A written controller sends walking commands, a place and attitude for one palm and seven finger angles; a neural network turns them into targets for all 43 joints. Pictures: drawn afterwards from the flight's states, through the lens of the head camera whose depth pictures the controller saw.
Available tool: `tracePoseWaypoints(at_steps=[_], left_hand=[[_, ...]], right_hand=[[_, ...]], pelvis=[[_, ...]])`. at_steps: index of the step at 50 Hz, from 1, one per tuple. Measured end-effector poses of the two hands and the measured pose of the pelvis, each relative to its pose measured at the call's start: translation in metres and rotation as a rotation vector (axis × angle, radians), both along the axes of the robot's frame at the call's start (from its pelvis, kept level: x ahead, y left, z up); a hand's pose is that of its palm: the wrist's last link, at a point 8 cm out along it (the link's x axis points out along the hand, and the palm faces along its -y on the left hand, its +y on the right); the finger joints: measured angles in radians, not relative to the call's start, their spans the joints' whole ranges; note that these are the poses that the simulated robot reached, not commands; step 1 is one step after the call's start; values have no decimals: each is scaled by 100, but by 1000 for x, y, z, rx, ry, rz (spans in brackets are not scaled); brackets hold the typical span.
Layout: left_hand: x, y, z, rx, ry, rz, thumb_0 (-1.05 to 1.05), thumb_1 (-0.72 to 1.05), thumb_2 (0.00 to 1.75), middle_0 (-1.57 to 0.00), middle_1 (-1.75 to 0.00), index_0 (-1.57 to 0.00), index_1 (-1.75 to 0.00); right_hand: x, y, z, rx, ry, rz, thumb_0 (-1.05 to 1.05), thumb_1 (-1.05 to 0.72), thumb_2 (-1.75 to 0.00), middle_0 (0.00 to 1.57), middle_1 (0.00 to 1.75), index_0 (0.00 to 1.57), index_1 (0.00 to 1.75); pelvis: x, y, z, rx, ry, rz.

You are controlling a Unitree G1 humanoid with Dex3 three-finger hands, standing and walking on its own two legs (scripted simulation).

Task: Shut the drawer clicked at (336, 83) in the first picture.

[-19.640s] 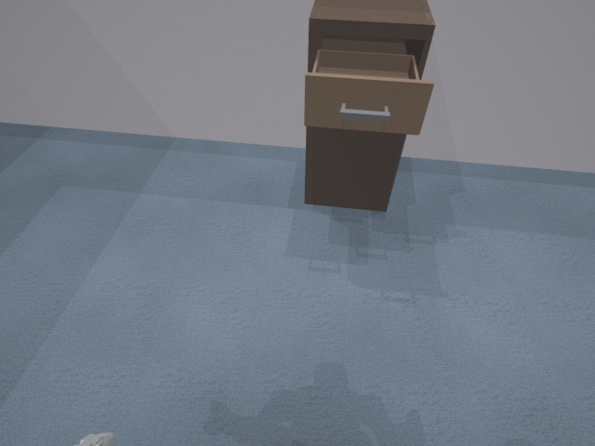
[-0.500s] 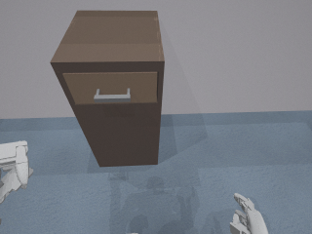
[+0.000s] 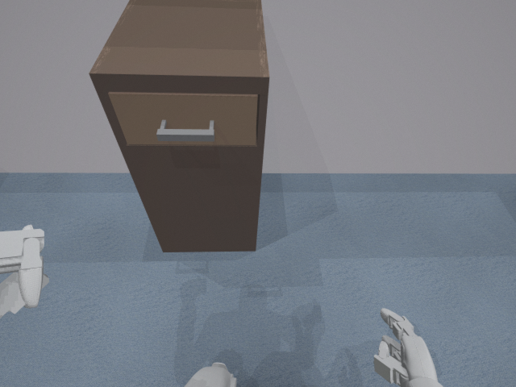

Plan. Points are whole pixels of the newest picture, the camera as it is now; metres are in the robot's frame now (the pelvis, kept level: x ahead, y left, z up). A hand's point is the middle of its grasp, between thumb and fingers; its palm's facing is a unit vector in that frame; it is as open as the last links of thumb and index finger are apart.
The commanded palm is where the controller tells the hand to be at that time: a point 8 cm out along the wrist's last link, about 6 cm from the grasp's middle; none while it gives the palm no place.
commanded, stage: step back with the hand held close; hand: left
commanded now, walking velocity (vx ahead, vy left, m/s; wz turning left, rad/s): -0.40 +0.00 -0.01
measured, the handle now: (187, 129) +0.69 +0.22 -0.05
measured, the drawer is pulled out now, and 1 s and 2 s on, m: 0.00 0.00 0.00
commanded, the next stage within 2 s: stop stepping back and stand still in 0.08 s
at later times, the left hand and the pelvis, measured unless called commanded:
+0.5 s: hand out of the picture +0.09 +0.24 +0.18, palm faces +0.36 -0.82 -0.43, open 3.2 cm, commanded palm +0.03 +0.28 +0.19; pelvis -0.10 +0.00 +0.01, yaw -2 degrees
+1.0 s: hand out of the picture +0.09 +0.25 +0.17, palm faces +0.38 -0.81 -0.44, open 3.2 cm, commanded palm +0.03 +0.29 +0.19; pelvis -0.10 +0.01 +0.00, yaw +0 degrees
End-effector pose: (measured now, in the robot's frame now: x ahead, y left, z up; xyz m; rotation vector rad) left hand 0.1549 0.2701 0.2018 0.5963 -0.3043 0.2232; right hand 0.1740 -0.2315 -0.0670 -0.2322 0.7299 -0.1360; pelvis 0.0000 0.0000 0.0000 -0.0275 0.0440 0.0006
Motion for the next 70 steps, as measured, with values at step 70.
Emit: tracePoseWaypoints(at_steps=[70], left_hand=[[-80,29,-23,-77,91,82,1,89,90,-141,-160,-140,-160]], right_hand=[[-96,20,5,12,-12,8,1,-90,-89,20,30,21,30]], pelvis=[[-84,22,11,16,-36,1]])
